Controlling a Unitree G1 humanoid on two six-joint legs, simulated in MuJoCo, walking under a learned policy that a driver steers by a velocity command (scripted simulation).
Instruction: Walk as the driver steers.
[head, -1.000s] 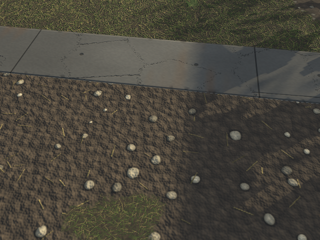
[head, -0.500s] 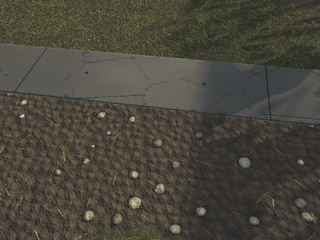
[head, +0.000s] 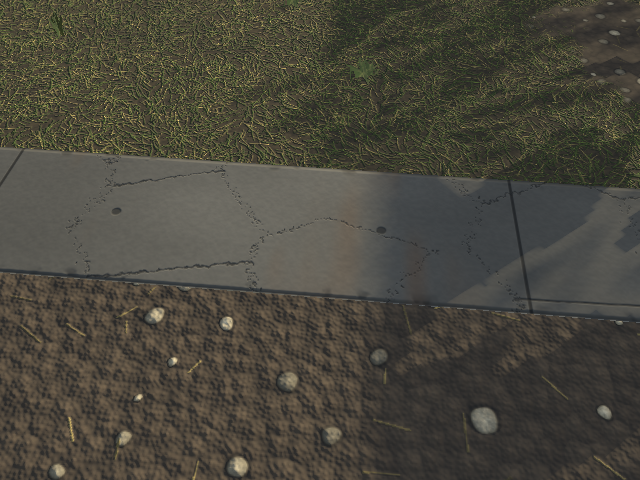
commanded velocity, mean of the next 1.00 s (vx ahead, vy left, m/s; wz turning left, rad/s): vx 0.50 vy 0.00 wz -0.13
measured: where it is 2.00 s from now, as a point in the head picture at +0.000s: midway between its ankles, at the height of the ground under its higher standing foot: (407, 291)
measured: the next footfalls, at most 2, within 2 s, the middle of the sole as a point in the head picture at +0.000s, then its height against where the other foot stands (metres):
right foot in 0.30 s outside the picture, level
left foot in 0.84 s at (289, 428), level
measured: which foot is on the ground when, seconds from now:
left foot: down 0.00-0.30, up 0.32-0.82, down 0.84-1.00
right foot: up 0.00-0.28, down 0.30-0.86, up 0.88-1.00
